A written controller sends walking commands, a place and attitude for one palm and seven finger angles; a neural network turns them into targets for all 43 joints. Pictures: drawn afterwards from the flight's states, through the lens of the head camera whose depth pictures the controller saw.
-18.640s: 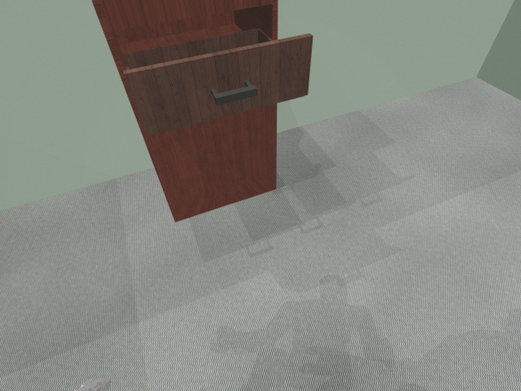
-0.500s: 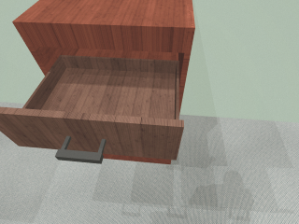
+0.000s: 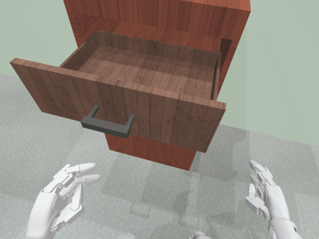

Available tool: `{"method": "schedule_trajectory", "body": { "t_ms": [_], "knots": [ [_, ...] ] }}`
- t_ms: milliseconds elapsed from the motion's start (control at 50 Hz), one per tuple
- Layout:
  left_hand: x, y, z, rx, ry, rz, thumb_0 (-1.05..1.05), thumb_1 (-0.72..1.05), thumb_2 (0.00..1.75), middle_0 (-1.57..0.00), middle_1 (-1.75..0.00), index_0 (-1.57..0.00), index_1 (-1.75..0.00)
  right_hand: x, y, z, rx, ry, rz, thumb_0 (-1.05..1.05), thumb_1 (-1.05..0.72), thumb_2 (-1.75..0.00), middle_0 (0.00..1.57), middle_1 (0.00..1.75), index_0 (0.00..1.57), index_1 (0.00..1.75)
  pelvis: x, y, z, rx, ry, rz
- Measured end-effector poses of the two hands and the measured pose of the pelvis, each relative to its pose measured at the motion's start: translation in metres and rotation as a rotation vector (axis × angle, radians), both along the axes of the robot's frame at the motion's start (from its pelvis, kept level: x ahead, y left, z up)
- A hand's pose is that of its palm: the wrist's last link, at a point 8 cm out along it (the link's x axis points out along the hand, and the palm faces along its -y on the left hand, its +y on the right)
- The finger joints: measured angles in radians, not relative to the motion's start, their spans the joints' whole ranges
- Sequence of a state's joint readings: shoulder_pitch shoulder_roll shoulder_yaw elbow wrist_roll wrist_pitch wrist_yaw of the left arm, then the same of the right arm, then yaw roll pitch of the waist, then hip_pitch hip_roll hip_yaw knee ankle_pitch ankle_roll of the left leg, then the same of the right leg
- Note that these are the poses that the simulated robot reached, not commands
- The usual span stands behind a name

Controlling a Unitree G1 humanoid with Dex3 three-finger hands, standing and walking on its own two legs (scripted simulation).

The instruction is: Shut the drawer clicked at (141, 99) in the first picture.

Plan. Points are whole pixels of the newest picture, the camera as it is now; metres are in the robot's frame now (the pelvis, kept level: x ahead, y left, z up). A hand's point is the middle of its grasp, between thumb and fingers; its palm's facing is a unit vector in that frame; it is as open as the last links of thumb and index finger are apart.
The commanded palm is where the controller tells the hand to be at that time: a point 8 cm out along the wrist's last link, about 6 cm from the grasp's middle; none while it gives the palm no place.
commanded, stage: raise the hand and make a fist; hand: left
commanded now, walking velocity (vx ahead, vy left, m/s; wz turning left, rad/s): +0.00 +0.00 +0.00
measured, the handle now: (109, 120) +0.36 +0.17 +0.10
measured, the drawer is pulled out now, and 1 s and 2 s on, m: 0.29 0.29 0.29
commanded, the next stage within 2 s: bring the fist close to the handle in 1.40 s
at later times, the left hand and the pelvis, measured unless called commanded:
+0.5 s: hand (83, 187) +0.19 +0.17 +0.11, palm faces -0.09 -0.99 -0.08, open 3.3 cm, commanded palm +0.15 +0.22 +0.13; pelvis +0.02 +0.02 +0.02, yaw -1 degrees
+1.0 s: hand (69, 165) +0.19 +0.18 +0.19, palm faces -0.05 -0.98 -0.18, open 3.2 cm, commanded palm +0.15 +0.22 +0.20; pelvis +0.04 +0.01 +0.04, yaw -1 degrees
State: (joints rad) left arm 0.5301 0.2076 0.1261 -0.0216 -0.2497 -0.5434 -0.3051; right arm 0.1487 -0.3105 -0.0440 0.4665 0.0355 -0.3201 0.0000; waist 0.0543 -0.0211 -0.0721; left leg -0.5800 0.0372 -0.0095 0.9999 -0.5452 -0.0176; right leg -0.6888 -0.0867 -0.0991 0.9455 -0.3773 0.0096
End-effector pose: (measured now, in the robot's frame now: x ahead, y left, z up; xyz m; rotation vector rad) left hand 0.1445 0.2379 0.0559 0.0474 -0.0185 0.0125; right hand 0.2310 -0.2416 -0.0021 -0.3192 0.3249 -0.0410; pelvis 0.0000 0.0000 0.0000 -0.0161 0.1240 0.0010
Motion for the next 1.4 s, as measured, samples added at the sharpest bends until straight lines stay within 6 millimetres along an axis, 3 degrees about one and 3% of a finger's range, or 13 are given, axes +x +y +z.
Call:
{"method": "schedule_trajectory", "body": {
  "t_ms": [80, 200, 280, 340, 440, 520, 680, 800, 920, 1060, 1240, 1400],
  "knots": [
    [0.028, -0.008, 0.017, 0.015, -0.055, -0.074, 0.01, 0.9, 0.9, -0.61, -0.74, -0.6, -0.74, -0.014, 0.029, -0.028, 0.075, 0.072, 0.033, 0.01, -0.91, -0.9, 0.19, 0.29, 0.2, 0.3, -0.005, 0.003, -0.002, -0.012, -0.001, 0.016],
    [0.067, -0.028, 0.029, 0.042, 0.065, -0.243, 0.01, 0.9, 0.9, -0.73, -0.87, -0.72, -0.87, -0.061, 0.051, -0.053, 0.2, 0.191, -0.056, 0.01, -0.9, -0.89, 0.2, 0.3, 0.21, 0.3, 0.0, 0.01, 0.007, -0.001, 0.004, -0.011],
    [0.066, -0.014, 0.042, 0.007, 0.085, -0.149, 0.01, 0.9, 0.9, -0.81, -0.96, -0.81, -0.96, -0.085, 0.045, -0.056, 0.216, 0.245, -0.137, 0.01, -0.9, -0.89, 0.2, 0.3, 0.21, 0.3, 0.009, 0.013, 0.014, 0.011, -0.004, -0.033],
    [0.054, -0.001, 0.052, 0.027, 0.064, -0.072, 0.01, 0.9, 0.9, -0.87, -1.02, -0.86, -1.03, -0.09, 0.036, -0.053, 0.184, 0.261, -0.151, 0.01, -0.9, -0.89, 0.2, 0.3, 0.21, 0.3, 0.013, 0.014, 0.017, 0.01, -0.011, -0.034],
    [0.033, -0.001, 0.057, 0.04, 0.063, -0.065, 0.01, 0.9, 0.9, -0.97, -1.13, -0.96, -1.13, -0.074, 0.021, -0.041, 0.111, 0.215, -0.117, 0.01, -0.9, -0.9, 0.2, 0.3, 0.2, 0.3, 0.015, 0.017, 0.017, -0.001, -0.019, -0.018],
    [0.031, -0.011, 0.059, 0.035, 0.053, -0.108, 0.01, 0.9, 0.9, -1.05, -1.22, -1.05, -1.22, -0.051, 0.018, -0.027, 0.082, 0.131, -0.089, 0.01, -0.91, -0.9, 0.2, 0.3, 0.2, 0.3, 0.018, 0.019, 0.018, -0.007, -0.026, -0.01],
    [0.042, -0.011, 0.1, 0.086, -0.084, -0.086, 0.02, 0.9, 0.9, -1.21, -1.39, -1.21, -1.39, -0.008, 0.041, 0.0, 0.15, -0.013, -0.037, 0.01, -0.91, -0.9, 0.2, 0.3, 0.2, 0.3, 0.03, 0.017, 0.024, -0.009, -0.06, -0.011],
    [0.045, -0.013, 0.113, 0.09, -0.046, -0.104, 0.01, 0.9, 0.9, -1.32, -1.51, -1.32, -1.51, 0.008, 0.059, 0.01, 0.206, -0.049, 0.009, 0.01, -0.91, -0.9, 0.2, 0.3, 0.2, 0.3, 0.036, 0.014, 0.031, -0.006, -0.09, -0.014],
    [0.037, -0.015, 0.128, 0.107, -0.042, -0.108, 0.01, 0.9, 0.9, -1.38, -1.57, -1.37, -1.57, 0.009, 0.061, 0.013, 0.214, -0.041, 0.038, 0.01, -0.9, -0.9, 0.2, 0.3, 0.2, 0.3, 0.039, 0.01, 0.036, -0.004, -0.109, -0.015],
    [0.033, -0.003, 0.149, 0.137, -0.097, -0.059, 0.01, 0.9, 0.9, -1.4, -1.59, -1.39, -1.59, 0.001, 0.05, 0.009, 0.196, -0.016, 0.031, 0.01, -0.9, -0.9, 0.2, 0.3, 0.2, 0.3, 0.036, 0.005, 0.04, -0.003, -0.134, -0.011],
    [0.044, -0.007, 0.136, 0.098, -0.023, -0.1, 0.01, 0.9, 0.9, -1.4, -1.6, -1.4, -1.6, -0.013, 0.027, 0.011, 0.174, -0.028, -0.024, 0.01, -0.9, -0.9, 0.2, 0.3, 0.2, 0.3, 0.031, -0.001, 0.042, 0.002, -0.142, -0.025],
    [0.036, -0.003, 0.146, 0.113, -0.078, -0.062, 0.01, 0.9, 0.9, -1.4, -1.6, -1.4, -1.6, -0.021, 0.019, 0.012, 0.165, -0.039, -0.041, 0.01, -0.9, -0.9, 0.2, 0.3, 0.2, 0.3, 0.03, -0.002, 0.043, 0.0, -0.156, -0.028]
  ]
}}
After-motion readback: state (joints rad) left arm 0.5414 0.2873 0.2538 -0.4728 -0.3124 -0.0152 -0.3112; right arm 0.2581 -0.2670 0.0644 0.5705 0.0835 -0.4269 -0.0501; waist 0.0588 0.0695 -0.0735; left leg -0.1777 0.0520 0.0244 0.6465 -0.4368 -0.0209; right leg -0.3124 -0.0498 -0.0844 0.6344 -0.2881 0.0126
